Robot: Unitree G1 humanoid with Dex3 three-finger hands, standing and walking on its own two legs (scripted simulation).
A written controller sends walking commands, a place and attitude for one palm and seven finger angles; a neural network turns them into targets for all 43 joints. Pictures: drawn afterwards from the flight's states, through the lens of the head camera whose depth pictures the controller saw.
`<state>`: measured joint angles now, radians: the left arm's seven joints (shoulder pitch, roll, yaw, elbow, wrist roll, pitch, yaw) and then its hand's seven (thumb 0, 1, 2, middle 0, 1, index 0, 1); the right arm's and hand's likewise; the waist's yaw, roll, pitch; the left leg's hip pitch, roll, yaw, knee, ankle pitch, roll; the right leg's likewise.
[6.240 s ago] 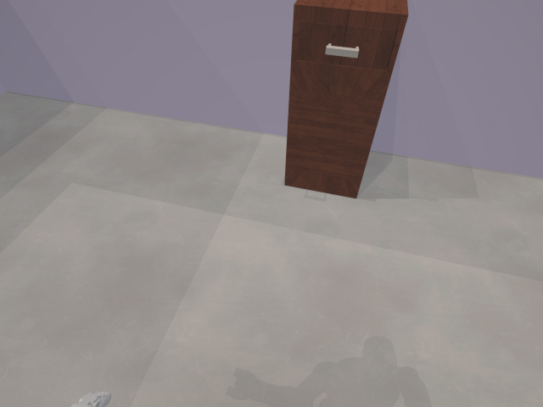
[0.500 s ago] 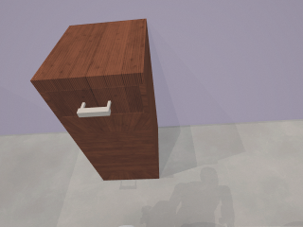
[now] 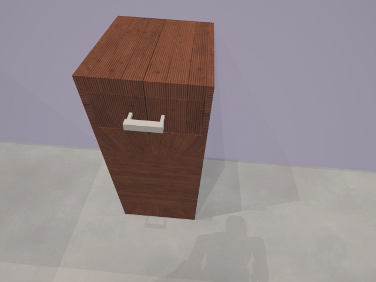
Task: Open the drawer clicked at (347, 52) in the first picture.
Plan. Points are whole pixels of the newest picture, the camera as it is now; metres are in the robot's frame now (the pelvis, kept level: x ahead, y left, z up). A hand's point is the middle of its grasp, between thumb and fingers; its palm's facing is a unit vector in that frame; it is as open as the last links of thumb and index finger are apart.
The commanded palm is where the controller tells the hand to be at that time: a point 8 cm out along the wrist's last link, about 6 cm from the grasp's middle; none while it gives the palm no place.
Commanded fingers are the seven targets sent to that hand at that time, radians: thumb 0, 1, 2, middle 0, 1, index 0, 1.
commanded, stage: come to a stop and stand still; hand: left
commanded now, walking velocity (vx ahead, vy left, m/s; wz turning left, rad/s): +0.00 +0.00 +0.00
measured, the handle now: (145, 121) +0.55 +0.19 -0.01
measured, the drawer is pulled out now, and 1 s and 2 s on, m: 0.00 0.00 0.00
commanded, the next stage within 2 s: look again from close up in 0.46 s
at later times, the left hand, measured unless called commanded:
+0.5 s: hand out of the picture +0.03 +0.19 -0.17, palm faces +0.03 -0.98 -0.19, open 7.3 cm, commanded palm none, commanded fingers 0.00 0.90 0.90 -0.20 -0.30 -0.20 -0.30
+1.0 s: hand out of the picture +0.02 +0.19 -0.18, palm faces +0.03 -0.98 -0.20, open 7.4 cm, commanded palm none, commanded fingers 0.00 0.90 0.90 -0.20 -0.30 -0.20 -0.30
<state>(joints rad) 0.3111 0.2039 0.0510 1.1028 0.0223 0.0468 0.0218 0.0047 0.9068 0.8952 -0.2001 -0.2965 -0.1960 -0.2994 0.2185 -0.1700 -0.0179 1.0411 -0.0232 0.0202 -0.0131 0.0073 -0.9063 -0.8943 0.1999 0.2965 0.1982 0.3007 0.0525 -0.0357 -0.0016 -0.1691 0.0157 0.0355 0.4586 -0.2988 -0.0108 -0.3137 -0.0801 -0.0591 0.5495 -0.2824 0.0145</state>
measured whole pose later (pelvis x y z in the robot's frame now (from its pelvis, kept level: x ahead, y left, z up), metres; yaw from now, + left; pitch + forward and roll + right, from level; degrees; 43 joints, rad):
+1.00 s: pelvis -0.01 +0.02 +0.00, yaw -1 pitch -4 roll +0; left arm 0.30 0.17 -0.01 1.02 0.01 0.01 0.04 0.00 0.91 0.90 -0.20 -0.30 -0.20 -0.30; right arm 0.25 -0.19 0.00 1.02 -0.02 0.01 -0.02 0.01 -0.91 -0.89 0.20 0.30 0.20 0.30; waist 0.01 -0.01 -0.02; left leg -0.14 0.02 0.05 0.54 -0.33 0.00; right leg -0.21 -0.05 -0.04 0.52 -0.24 0.03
